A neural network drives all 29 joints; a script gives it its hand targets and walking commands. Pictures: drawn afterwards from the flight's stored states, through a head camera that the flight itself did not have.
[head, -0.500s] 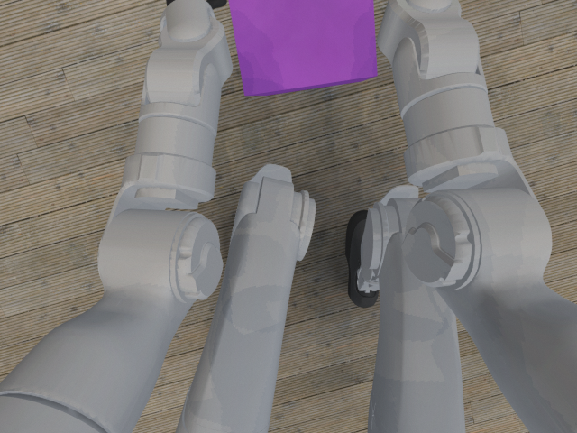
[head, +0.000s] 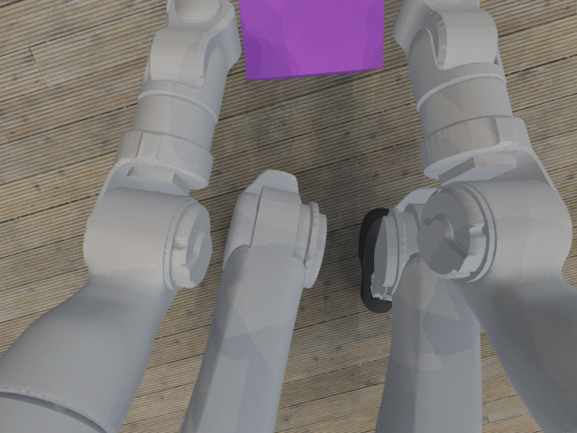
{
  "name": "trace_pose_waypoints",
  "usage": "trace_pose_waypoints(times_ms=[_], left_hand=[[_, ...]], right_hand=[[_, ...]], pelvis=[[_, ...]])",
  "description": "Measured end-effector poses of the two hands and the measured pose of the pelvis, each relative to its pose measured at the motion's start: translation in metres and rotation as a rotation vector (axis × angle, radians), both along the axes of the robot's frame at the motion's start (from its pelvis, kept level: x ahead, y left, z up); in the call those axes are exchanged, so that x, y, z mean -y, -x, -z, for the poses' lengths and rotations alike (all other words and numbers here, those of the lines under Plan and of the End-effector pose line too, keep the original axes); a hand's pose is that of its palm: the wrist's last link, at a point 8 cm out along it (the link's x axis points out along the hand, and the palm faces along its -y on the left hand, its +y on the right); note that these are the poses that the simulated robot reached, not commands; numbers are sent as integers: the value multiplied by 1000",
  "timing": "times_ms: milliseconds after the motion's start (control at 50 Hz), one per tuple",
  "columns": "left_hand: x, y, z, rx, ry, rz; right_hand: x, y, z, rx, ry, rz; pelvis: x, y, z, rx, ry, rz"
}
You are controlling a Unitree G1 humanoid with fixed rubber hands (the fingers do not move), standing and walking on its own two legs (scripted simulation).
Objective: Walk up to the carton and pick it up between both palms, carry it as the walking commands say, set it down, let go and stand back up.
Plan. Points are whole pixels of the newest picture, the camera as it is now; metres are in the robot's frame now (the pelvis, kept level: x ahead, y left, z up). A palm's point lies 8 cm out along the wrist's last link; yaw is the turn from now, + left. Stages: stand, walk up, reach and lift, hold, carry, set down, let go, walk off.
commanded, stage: set down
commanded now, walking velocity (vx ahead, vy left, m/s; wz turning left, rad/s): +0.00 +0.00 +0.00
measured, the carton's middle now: out of the picture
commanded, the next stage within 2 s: none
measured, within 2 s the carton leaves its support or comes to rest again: rests again in 0.78 s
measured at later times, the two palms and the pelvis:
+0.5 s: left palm out of the picture +0.53 +0.19 -0.22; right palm out of the picture +0.58 -0.04 -0.21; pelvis +0.03 -0.02 -0.03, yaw -1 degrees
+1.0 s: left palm out of the picture +0.52 +0.19 -0.23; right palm out of the picture +0.59 -0.04 -0.21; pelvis +0.03 -0.02 -0.03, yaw -2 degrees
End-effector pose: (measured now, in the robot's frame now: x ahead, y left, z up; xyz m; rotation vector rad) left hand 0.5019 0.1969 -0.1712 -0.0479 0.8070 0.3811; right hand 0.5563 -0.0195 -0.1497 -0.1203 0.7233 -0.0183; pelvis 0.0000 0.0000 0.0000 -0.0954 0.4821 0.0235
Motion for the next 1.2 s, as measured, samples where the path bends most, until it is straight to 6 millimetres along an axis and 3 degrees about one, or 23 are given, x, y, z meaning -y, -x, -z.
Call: trace_pose_waypoints(times_ms=[220,440,680,1200], left_hand=[[-6,-18,22,-11,58,139],[5,-25,47,-20,45,160],[7,-24,52,-18,72,142],[6,-21,58,-9,120,173]], right_hand=[[10,-15,29,-46,-26,-46],[22,-23,59,-53,-49,-41],[22,-34,55,-54,-29,-83],[27,-30,64,-71,-45,-80]], pelvis=[[2,-13,16,-16,-26,31],[15,-28,27,-53,-63,64],[30,-33,30,-57,-94,66],[19,-32,37,-38,-77,70]])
